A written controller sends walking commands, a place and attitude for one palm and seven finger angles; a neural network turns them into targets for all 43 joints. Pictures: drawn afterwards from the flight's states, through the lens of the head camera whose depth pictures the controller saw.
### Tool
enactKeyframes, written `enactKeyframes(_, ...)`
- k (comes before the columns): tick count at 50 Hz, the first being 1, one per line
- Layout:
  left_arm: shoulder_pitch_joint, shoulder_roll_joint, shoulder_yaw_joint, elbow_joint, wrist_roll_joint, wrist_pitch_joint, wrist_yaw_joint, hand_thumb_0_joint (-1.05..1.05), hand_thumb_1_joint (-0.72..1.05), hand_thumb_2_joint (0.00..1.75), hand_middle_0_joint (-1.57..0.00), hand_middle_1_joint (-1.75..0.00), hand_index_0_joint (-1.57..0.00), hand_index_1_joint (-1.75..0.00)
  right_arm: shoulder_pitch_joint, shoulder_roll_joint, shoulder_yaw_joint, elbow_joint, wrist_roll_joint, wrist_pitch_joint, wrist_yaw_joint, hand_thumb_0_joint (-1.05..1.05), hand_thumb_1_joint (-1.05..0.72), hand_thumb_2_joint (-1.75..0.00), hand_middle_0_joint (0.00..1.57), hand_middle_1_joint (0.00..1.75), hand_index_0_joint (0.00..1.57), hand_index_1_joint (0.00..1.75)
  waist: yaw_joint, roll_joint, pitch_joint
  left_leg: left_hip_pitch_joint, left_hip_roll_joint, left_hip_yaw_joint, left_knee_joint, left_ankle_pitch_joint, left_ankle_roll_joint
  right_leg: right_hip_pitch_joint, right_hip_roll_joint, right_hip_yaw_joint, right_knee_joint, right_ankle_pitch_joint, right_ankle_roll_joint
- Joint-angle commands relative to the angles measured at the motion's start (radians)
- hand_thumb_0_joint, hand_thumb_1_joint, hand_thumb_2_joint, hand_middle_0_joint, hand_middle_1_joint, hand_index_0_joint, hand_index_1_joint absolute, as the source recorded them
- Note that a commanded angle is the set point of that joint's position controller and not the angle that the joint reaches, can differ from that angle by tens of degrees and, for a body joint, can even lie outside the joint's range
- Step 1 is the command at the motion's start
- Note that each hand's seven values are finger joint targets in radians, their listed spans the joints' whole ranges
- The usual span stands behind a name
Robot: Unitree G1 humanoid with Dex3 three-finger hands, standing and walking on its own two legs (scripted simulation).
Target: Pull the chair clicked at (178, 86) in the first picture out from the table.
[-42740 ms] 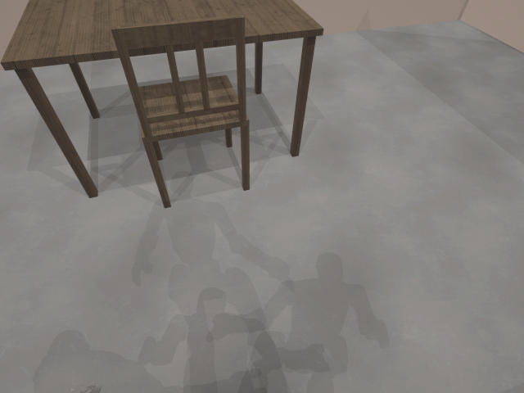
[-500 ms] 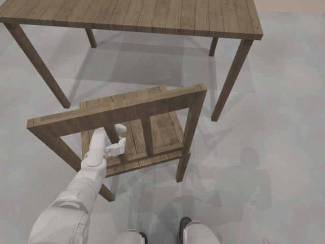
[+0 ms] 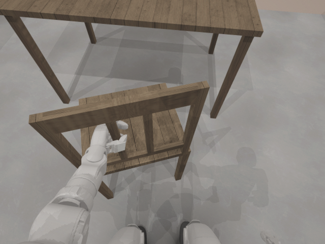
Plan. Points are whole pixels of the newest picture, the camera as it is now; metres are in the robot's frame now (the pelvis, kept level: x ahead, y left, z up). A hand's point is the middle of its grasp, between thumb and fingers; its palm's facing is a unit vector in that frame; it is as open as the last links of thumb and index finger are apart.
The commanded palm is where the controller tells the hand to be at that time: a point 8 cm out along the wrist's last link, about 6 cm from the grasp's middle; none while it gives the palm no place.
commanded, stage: step backward, pulling the chair out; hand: left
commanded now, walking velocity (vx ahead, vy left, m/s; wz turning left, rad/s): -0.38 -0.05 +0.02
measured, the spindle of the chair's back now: (118, 141) +0.40 +0.14 -0.10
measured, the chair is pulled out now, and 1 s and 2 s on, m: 0.39 0.47 0.56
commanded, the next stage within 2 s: none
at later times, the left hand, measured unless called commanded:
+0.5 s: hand (118, 158) +0.33 +0.12 -0.05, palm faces -0.02 -0.99 -0.17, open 5.5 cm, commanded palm +0.34 +0.17 -0.05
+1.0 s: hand (117, 168) +0.30 +0.13 -0.05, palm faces +0.00 -0.98 -0.19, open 5.6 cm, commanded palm +0.30 +0.18 -0.05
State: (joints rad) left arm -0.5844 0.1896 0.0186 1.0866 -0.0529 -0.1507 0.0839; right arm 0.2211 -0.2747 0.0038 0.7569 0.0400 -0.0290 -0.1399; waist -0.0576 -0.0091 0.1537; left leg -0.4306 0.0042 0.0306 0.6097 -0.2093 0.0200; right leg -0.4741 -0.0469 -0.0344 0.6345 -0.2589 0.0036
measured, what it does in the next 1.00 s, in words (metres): steps on the spot: right foot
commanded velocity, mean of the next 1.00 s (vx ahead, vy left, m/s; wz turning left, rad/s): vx -0.38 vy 0.02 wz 0.05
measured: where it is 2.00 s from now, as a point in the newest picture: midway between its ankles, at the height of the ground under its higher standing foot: outside the picture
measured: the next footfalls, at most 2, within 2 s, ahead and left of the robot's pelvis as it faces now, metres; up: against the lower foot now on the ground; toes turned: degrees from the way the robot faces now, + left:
right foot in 0.54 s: +0.04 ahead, -0.16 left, +0.00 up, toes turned -5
left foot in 1.18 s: -0.05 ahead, +0.11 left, +0.00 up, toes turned -4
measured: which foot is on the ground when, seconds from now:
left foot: down 0.00-1.00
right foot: down 0.00-0.42, up 0.44-0.52, down 0.54-1.00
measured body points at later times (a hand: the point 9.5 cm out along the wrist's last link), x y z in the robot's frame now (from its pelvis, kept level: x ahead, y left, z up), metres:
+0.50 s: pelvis -0.04 +0.00 +0.00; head +0.03 +0.00 +0.44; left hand +0.33 +0.18 -0.04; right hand +0.03 -0.27 -0.12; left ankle +0.07 +0.11 -0.72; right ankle +0.01 -0.14 -0.71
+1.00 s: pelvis -0.08 -0.02 -0.01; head -0.01 -0.01 +0.44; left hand +0.30 +0.18 -0.04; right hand +0.00 -0.28 -0.13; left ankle +0.06 +0.11 -0.72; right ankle +0.00 -0.15 -0.72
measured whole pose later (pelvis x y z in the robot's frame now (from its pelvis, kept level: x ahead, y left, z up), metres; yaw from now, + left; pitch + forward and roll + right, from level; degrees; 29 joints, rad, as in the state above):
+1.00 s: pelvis -0.08 -0.02 -0.01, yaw -3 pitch -1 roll -3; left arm -0.57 0.23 0.05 1.12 -0.06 -0.17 0.07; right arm 0.23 -0.25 0.03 0.78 0.03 -0.10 -0.13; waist -0.03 0.05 0.18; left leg -0.49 0.08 -0.04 0.62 -0.11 -0.02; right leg -0.39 0.01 -0.06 0.61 -0.26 0.00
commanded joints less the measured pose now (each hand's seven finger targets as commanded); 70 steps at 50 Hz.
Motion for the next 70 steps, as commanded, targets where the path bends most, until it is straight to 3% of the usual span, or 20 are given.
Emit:
enactKeyframes(1, -0.357, 0.135, 0.013, -0.217, 0.015, -0.087, -0.002, 0.00, 0.90, 0.90, -0.50, -1.45, -0.50, -1.45, 0.052, -0.124, -0.035, -0.072, -0.010, -0.051, 0.003, 0.00, -0.90, -0.90, 0.20, 0.30, 0.20, 0.30, 0.031, 0.154, -0.522, 0.257, 0.270, -0.223, -0.085, 0.527, 0.075, 0.242, -0.032, 0.045, -0.015, 0.125, -0.011)
enactKeyframes(8, -0.324, 0.230, 0.052, -0.180, 0.020, -0.097, 0.000, 0.00, 0.90, 0.90, -0.50, -1.45, -0.50, -1.45, 0.052, -0.129, -0.047, -0.055, 0.000, -0.057, -0.004, 0.00, -0.90, -0.90, 0.20, 0.30, 0.20, 0.30, 0.020, 0.076, -0.537, 0.148, 0.160, -0.133, -0.009, 0.194, -0.018, 0.307, -0.139, 0.158, -0.099, 0.369, -0.047)
enactKeyframes(13, -0.283, 0.255, 0.060, -0.151, 0.011, -0.074, 0.010, 0.00, 0.90, 0.90, -0.50, -1.45, -0.50, -1.45, 0.027, -0.120, -0.034, -0.041, 0.005, -0.054, -0.007, 0.00, -0.90, -0.90, 0.20, 0.30, 0.20, 0.30, 0.026, -0.085, -0.469, 0.168, 0.029, -0.098, 0.167, -0.218, -0.055, 0.159, -0.303, 0.252, -0.314, 0.114, -0.114)
enactKeyframes(17, -0.307, 0.209, 0.045, -0.185, 0.015, -0.070, 0.010, 0.00, 0.90, 0.90, -0.50, -1.45, -0.50, -1.45, 0.010, -0.138, -0.023, -0.051, 0.003, -0.055, -0.014, 0.00, -0.90, -0.90, 0.20, 0.30, 0.20, 0.30, 0.017, -0.033, -0.470, 0.187, 0.126, -0.177, -0.109, 0.103, -0.009, 0.205, -0.134, 0.083, -0.154, 0.142, -0.018)
enactKeyframes(20, -0.360, 0.150, 0.003, -0.218, -0.004, -0.081, 0.001, 0.00, 0.90, 0.90, -0.50, -1.45, -0.50, -1.45, -0.019, -0.137, -0.028, -0.100, 0.005, -0.057, 0.001, 0.00, -0.90, -0.90, 0.20, 0.30, 0.20, 0.30, 0.044, 0.228, -0.409, 0.022, 0.299, -0.346, -0.347, -0.231, 0.088, 0.234, 0.003, 0.029, 0.116, -0.209, -0.011)
enactKeyframes(26, -0.351, 0.152, 0.012, -0.186, 0.005, -0.100, -0.017, 0.00, 0.90, 0.90, -0.50, -1.45, -0.50, -1.45, 0.061, -0.132, -0.030, -0.039, -0.010, -0.099, 0.001, 0.00, -0.90, -0.90, 0.20, 0.30, 0.20, 0.30, 0.035, 0.194, -0.488, 0.284, 0.266, -0.267, -0.102, 0.321, 0.077, 0.225, -0.002, 0.049, -0.123, 0.024, -0.014)
enactKeyframes(30, -0.338, 0.218, 0.045, -0.165, 0.022, -0.092, -0.010, 0.00, 0.90, 0.90, -0.50, -1.45, -0.50, -1.45, 0.029, -0.133, -0.041, -0.055, -0.004, -0.097, -0.001, 0.00, -0.90, -0.90, 0.20, 0.30, 0.20, 0.30, 0.036, 0.125, -0.422, 0.079, 0.185, -0.175, -0.080, 0.006, 0.007, 0.246, -0.074, 0.118, -0.114, 0.011, -0.045)
enactKeyframes(34, -0.305, 0.269, 0.067, -0.152, 0.017, -0.097, 0.007, 0.00, 0.90, 0.90, -0.50, -1.45, -0.50, -1.45, 0.030, -0.111, -0.028, -0.037, -0.001, -0.090, -0.006, 0.00, -0.90, -0.90, 0.20, 0.30, 0.20, 0.30, 0.021, -0.077, -0.442, 0.197, 0.055, -0.088, 0.112, -0.130, -0.048, 0.083, -0.254, 0.250, -0.268, -0.039, -0.102)
enactKeyframes(37, -0.305, 0.270, 0.078, -0.159, 0.023, -0.097, 0.011, 0.00, 0.90, 0.90, -0.50, -1.45, -0.50, -1.45, 0.010, -0.114, -0.017, -0.032, -0.004, -0.085, -0.012, 0.00, -0.90, -0.90, 0.20, 0.30, 0.20, 0.30, 0.024, -0.074, -0.459, 0.191, 0.081, -0.133, 0.030, 0.034, -0.034, 0.148, -0.199, 0.156, -0.180, 0.135, -0.057)
enactKeyframes(39, -0.309, 0.239, 0.056, -0.145, 0.011, -0.097, 0.009, 0.00, 0.90, 0.90, -0.50, -1.45, -0.50, -1.45, 0.000, -0.135, -0.024, -0.045, 0.002, -0.080, -0.011, 0.00, -0.90, -0.90, 0.20, 0.30, 0.20, 0.30, 0.032, -0.031, -0.414, 0.141, 0.150, -0.211, -0.090, 0.022, 0.003, 0.159, -0.117, 0.107, -0.119, -0.019, -0.031)
enactKeyframes(43, -0.343, 0.203, 0.041, -0.192, -0.001, -0.110, 0.005, 0.00, 0.90, 0.90, -0.50, -1.45, -0.50, -1.45, -0.022, -0.142, -0.019, -0.071, -0.005, -0.093, -0.006, 0.00, -0.90, -0.90, 0.20, 0.30, 0.20, 0.30, 0.051, 0.286, -0.379, 0.061, 0.287, -0.395, -0.306, -0.218, 0.093, 0.167, 0.013, 0.039, 0.096, -0.220, -0.022)
enactKeyframes(46, -0.335, 0.195, 0.039, -0.182, -0.003, -0.108, -0.009, 0.00, 0.90, 0.90, -0.50, -1.45, -0.50, -1.45, 0.035, -0.136, -0.022, -0.048, -0.007, -0.107, -0.006, 0.00, -0.90, -0.90, 0.20, 0.30, 0.20, 0.30, 0.042, 0.225, -0.459, 0.170, 0.272, -0.335, -0.191, 0.026, 0.096, 0.225, 0.017, 0.049, -0.018, -0.133, -0.019)
enactKeyframes(49, -0.319, 0.220, 0.048, -0.172, 0.003, -0.094, -0.019, 0.00, 0.90, 0.90, -0.50, -1.45, -0.50, -1.45, 0.035, -0.135, -0.027, -0.054, -0.001, -0.112, -0.004, 0.00, -0.90, -0.90, 0.20, 0.30, 0.20, 0.30, 0.039, 0.138, -0.436, 0.093, 0.215, -0.254, -0.124, 0.000, 0.054, 0.298, -0.032, 0.102, -0.125, -0.055, -0.031)
enactKeyframes(53, -0.282, 0.272, 0.055, -0.146, 0.016, -0.076, 0.004, 0.00, 0.90, 0.90, -0.50, -1.45, -0.50, -1.45, 0.033, -0.124, -0.031, -0.032, 0.002, -0.096, 0.001, 0.00, -0.90, -0.90, 0.20, 0.30, 0.20, 0.30, 0.034, -0.059, -0.398, 0.200, 0.019, -0.088, 0.290, -0.216, -0.061, -0.010, -0.339, 0.333, -0.377, -0.319, -0.162)
enactKeyframes(57, -0.279, 0.266, 0.083, -0.149, 0.022, -0.064, 0.008, 0.00, 0.90, 0.90, -0.50, -1.45, -0.50, -1.45, 0.033, -0.124, -0.003, -0.006, -0.007, -0.091, -0.003, 0.00, -0.90, -0.90, 0.20, 0.30, 0.20, 0.30, 0.031, -0.102, -0.394, 0.139, 0.049, -0.145, 0.000, -0.075, -0.044, 0.216, -0.249, 0.153, -0.170, 0.248, -0.090)
enactKeyframes(59, -0.284, 0.243, 0.075, -0.151, 0.019, -0.062, 0.010, 0.00, 0.90, 0.90, -0.50, -1.45, -0.50, -1.45, 0.022, -0.166, -0.021, -0.020, -0.003, -0.089, -0.007, 0.00, -0.90, -0.90, 0.20, 0.30, 0.20, 0.30, 0.049, 0.029, -0.391, 0.128, 0.183, -0.274, -0.173, 0.287, 0.016, 0.247, -0.088, 0.062, -0.032, 0.213, -0.017)
enactKeyframes(61, -0.354, 0.167, 0.023, -0.219, 0.014, -0.079, -0.008, 0.00, 0.90, 0.90, -0.50, -1.45, -0.50, -1.45, 0.001, -0.135, -0.017, -0.051, -0.013, -0.085, 0.008, 0.00, -0.90, -0.90, 0.20, 0.30, 0.20, 0.30, 0.050, 0.236, -0.446, 0.174, 0.273, -0.358, -0.215, 0.311, 0.075, 0.212, -0.023, 0.032, 0.091, -0.037, -0.005)
enactKeyframes(63, -0.360, 0.178, 0.036, -0.212, 0.016, -0.081, -0.002, 0.00, 0.90, 0.90, -0.50, -1.45, -0.50, -1.45, 0.026, -0.125, -0.019, -0.035, -0.023, -0.089, 0.010, 0.00, -0.90, -0.90, 0.20, 0.30, 0.20, 0.30, 0.049, 0.279, -0.453, 0.261, 0.300, -0.372, -0.165, 0.524, 0.107, 0.158, -0.011, 0.045, 0.082, -0.142, -0.011)
enactKeyframes(66, -0.337, 0.182, 0.049, -0.181, 0.035, -0.092, -0.008, 0.00, 0.90, 0.90, -0.50, -1.45, -0.50, -1.45, 0.064, -0.130, -0.031, -0.019, -0.021, -0.092, 0.027, 0.00, -0.90, -0.90, 0.20, 0.30, 0.20, 0.30, 0.037, 0.186, -0.541, 0.408, 0.272, -0.290, -0.003, 0.806, 0.071, 0.224, -0.035, 0.064, -0.103, 0.179, -0.017)
enactKeyframes(70, -0.337, 0.252, 0.075, -0.178, 0.031, -0.085, -0.005, 0.00, 0.90, 0.90, -0.50, -1.45, -0.50, -1.45, 0.047, -0.132, -0.039, -0.040, 0.004, -0.083, 0.016, 0.00, -0.90, -0.90, 0.20, 0.30, 0.20, 0.30, 0.021, 0.063, -0.539, 0.188, 0.166, -0.184, 0.023, 0.407, -0.027, 0.396, -0.145, 0.138, -0.118, 0.518, -0.059)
